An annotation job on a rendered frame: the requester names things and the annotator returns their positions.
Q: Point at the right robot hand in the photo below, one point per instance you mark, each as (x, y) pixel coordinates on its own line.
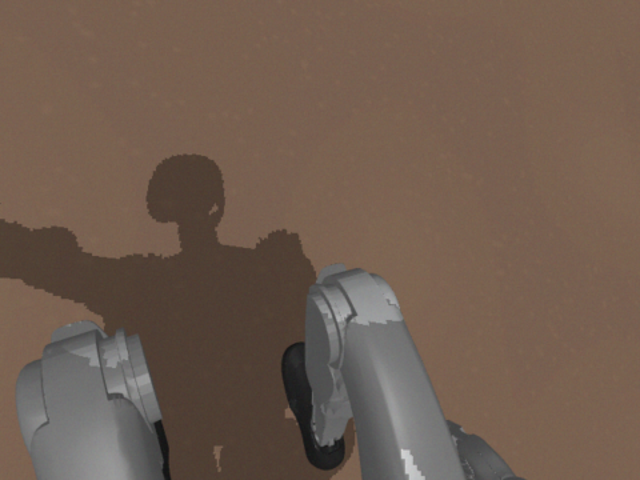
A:
(479, 460)

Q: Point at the right robot foot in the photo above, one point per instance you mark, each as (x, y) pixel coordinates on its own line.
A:
(299, 395)

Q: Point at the left robot foot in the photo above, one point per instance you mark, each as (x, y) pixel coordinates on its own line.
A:
(164, 448)

